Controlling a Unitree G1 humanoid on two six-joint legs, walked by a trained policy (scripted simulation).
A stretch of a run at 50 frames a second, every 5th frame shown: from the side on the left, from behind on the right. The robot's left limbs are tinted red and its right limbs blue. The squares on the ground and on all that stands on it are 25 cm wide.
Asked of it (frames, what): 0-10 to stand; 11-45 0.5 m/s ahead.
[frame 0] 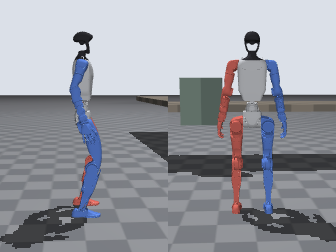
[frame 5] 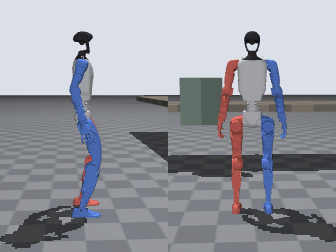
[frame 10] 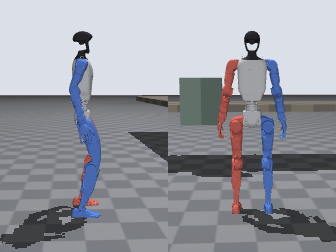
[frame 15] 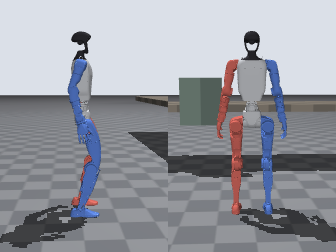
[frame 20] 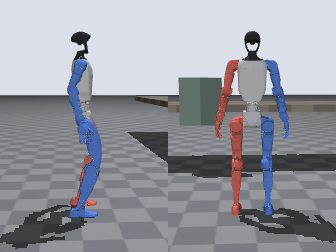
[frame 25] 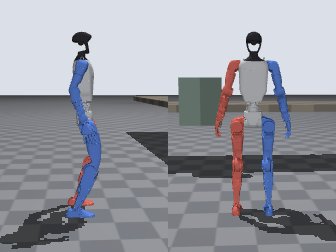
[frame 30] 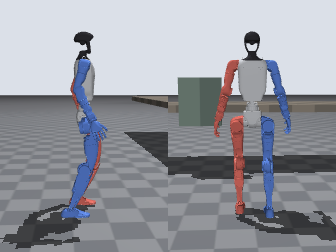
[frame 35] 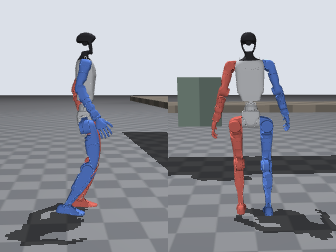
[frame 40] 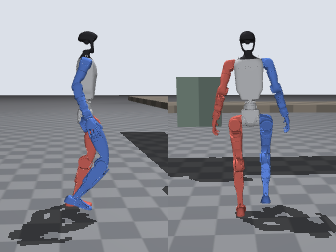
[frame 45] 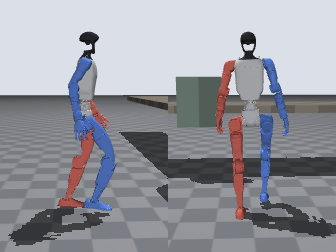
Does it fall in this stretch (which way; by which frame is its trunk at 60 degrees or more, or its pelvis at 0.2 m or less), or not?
no
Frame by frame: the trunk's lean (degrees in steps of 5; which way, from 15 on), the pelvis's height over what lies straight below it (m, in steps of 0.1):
0: 0, 0.8
5: 0, 0.8
10: 0, 0.8
15: 0, 0.8
20: 5, 0.8
25: 5, 0.8
30: 0, 0.8
35: 0, 0.8
40: 5, 0.8
45: 5, 0.8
